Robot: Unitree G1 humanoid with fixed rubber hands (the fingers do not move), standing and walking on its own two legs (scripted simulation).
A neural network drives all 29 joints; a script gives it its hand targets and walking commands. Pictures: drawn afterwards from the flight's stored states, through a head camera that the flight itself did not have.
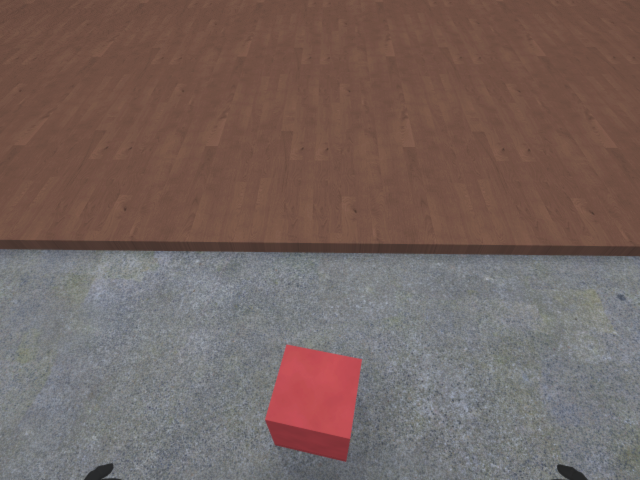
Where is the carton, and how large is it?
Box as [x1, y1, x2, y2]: [265, 344, 361, 461]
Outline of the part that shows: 286,344 265,418 274,443 277,445 345,461 351,430 361,359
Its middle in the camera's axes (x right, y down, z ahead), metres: -0.01 +0.46 +1.09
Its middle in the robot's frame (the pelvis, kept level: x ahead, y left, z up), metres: +0.42 +0.03 -0.66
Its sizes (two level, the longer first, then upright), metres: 0.210 0.200 0.250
